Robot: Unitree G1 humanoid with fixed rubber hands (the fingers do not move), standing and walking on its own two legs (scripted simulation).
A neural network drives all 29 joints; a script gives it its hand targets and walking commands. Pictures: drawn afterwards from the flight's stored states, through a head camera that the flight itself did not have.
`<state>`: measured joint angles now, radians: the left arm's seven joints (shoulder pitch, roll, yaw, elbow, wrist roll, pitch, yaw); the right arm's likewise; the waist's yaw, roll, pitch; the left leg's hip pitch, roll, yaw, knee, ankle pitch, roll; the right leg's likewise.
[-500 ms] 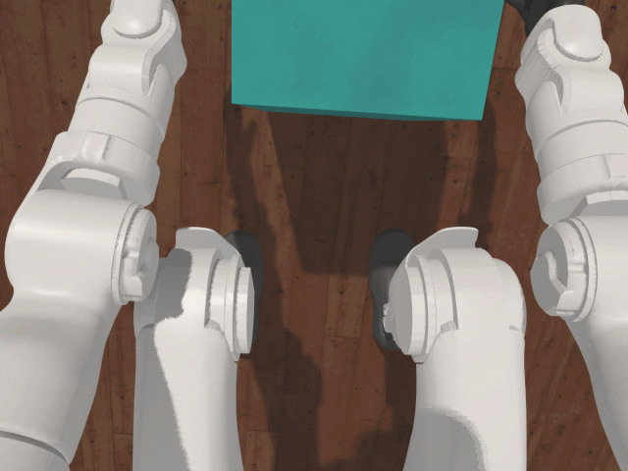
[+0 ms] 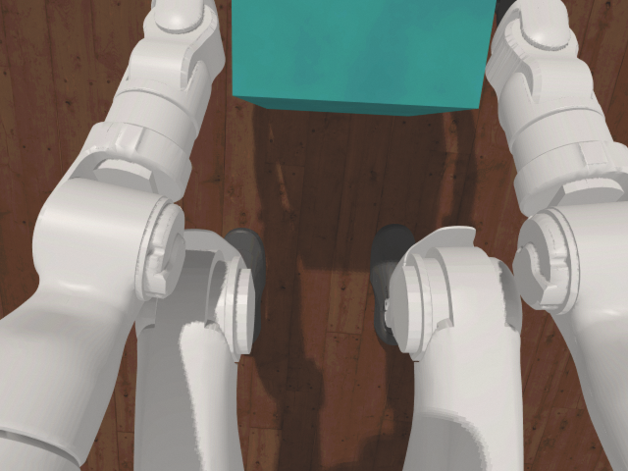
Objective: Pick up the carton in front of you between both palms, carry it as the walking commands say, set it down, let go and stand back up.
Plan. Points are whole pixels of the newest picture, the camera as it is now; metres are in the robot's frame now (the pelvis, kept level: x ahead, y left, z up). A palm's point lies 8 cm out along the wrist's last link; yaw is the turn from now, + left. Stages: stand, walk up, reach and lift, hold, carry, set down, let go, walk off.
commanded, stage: reach and lift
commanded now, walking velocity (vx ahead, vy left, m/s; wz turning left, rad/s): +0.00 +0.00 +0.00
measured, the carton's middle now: (351, 12) +0.53 -0.04 -0.25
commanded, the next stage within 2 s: none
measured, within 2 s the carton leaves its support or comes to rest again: leaves its support in 0.22 s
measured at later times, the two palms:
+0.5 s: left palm out of the picture +0.52 +0.11 -0.06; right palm out of the picture +0.51 -0.19 -0.06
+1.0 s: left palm out of the picture +0.49 +0.12 +0.10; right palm out of the picture +0.47 -0.18 +0.10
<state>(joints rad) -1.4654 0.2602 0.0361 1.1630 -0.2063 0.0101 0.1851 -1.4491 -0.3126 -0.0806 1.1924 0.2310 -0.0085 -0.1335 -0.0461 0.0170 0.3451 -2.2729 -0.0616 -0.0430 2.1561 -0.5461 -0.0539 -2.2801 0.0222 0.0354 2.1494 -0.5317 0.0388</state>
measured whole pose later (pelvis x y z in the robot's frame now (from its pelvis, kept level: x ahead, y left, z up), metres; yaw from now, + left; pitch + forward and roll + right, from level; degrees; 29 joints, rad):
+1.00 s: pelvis +0.02 +0.00 +0.15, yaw -1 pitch +40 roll +0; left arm -0.90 -0.04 0.41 0.66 0.15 0.34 0.09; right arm -0.89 -0.01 -0.41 0.66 -0.16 0.36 -0.05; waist -0.03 0.03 -0.20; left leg -1.86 -0.13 -0.09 1.67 -0.52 -0.06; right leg -1.87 0.10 0.10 1.66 -0.49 0.07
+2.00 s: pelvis +0.11 +0.00 +0.39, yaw -2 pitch +2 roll +0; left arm -0.22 -0.14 0.24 0.39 0.19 0.52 0.04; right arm -0.22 0.14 -0.24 0.39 -0.20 0.53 -0.04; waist 0.00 0.01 -0.11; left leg -0.28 -0.05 -0.15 0.52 -0.27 -0.01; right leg -0.30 0.05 0.14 0.52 -0.25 0.02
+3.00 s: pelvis +0.11 +0.00 +0.40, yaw -2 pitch -5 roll +0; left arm -0.25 -0.15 0.22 0.28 0.26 0.68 0.00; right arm -0.24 0.15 -0.22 0.28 -0.26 0.69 0.00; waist 0.00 0.00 -0.01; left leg -0.09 -0.04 -0.14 0.39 -0.22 -0.01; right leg -0.10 0.04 0.14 0.38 -0.20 0.01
